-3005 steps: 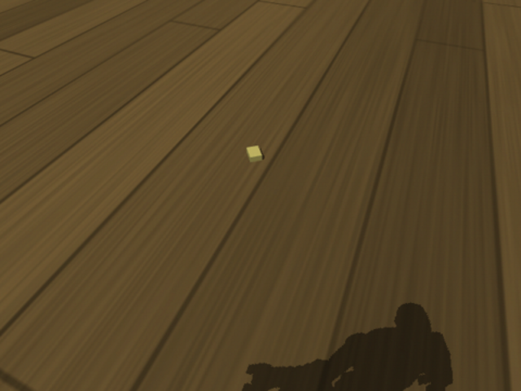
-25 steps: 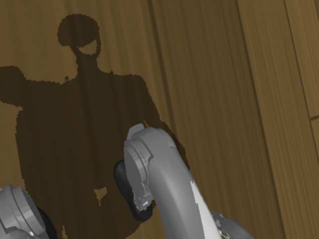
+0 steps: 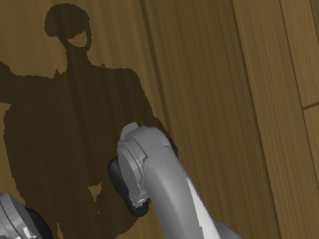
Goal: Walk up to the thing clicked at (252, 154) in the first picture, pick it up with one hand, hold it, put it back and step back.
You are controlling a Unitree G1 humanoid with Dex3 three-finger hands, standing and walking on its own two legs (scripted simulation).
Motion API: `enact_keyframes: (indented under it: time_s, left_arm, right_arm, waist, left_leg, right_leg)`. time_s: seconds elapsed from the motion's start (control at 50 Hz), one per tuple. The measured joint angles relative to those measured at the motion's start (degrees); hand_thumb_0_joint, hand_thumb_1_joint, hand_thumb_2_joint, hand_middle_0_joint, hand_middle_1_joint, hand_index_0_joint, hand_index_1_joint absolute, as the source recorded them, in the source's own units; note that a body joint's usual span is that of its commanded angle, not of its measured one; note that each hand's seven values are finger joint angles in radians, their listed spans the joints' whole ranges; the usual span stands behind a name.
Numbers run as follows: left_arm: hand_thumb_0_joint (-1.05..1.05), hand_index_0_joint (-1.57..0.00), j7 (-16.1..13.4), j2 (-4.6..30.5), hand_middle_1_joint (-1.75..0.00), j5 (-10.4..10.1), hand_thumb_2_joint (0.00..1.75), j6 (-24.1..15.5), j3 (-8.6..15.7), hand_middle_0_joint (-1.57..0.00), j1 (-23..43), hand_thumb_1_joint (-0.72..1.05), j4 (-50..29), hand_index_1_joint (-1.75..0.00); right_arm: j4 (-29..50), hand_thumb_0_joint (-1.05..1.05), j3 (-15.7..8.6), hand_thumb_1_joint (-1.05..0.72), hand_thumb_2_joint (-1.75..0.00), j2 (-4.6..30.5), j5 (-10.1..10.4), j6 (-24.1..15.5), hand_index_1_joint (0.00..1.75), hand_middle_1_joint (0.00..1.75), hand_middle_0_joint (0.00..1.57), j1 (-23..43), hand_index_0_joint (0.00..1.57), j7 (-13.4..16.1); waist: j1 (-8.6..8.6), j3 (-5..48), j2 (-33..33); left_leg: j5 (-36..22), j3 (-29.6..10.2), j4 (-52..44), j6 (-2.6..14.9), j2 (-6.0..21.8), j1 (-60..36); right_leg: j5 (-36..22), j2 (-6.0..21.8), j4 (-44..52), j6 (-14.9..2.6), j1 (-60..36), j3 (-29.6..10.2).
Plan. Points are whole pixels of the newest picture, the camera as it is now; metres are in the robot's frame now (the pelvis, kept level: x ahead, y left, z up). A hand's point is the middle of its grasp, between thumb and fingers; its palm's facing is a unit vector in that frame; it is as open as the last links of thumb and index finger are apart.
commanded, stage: rest palm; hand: left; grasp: from above
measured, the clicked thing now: out of the picture +0.51 +0.37 -0.30
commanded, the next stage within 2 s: close in 1.70 s
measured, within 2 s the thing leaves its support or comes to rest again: neither
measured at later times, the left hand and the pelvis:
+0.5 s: hand out of the picture +0.48 +0.34 -0.25, palm faces -0.39 -0.21 -0.90, open 14.6 cm; pelvis +0.00 +0.00 +0.00, yaw +0 degrees
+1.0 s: hand out of the picture +0.48 +0.35 -0.25, palm faces -0.37 -0.22 -0.90, open 14.6 cm; pelvis +0.00 +0.00 +0.00, yaw -1 degrees
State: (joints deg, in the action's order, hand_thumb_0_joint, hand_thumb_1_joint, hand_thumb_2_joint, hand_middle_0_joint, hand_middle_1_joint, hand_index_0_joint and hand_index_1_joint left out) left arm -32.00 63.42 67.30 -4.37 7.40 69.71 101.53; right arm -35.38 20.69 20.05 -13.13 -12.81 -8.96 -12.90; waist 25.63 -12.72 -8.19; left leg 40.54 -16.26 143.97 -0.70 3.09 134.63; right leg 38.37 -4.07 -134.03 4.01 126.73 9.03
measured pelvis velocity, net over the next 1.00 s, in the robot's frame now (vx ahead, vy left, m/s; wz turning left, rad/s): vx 0.00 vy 0.00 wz -0.01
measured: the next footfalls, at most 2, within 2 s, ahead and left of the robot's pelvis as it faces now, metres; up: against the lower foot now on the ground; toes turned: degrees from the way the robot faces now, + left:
none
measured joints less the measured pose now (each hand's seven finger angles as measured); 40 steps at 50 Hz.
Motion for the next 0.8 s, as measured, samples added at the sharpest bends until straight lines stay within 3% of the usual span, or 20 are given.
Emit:
enact_keyframes:
  time_s: [0.36,0.8]
  left_arm:
    - [0.00,-0.04,-0.4,1.1,-0.90,-0.8,1.07,1.2,-0.5,-0.09,0.9,-0.59,-0.3,-0.95]
    - [0.00,-0.05,-0.2,2.5,-0.91,-1.3,1.04,0.7,-1.1,-0.09,1.3,-0.59,0.2,-0.95]
  right_arm:
    - [0.3,0.00,-0.1,-0.91,-0.90,1.0,0.0,-0.2,0.30,0.30,0.20,0.9,0.20,0.4]
    - [0.7,0.00,1.7,-0.90,-0.90,0.6,-0.3,0.2,0.30,0.30,0.20,1.6,0.20,0.7]
  waist:
    - [0.53,-0.5,-0.6]
    - [0.59,-1.0,-0.8]
  left_leg:
    - [0.0,-0.2,-0.6,0.15,0.3,-0.3]
    - [-0.2,-0.4,-0.6,0.23,0.1,-0.2]
  right_leg:
    - [-0.4,-0.2,0.9,0.24,-0.4,0.2]
    - [-0.4,-0.1,1.1,0.28,-0.5,0.4]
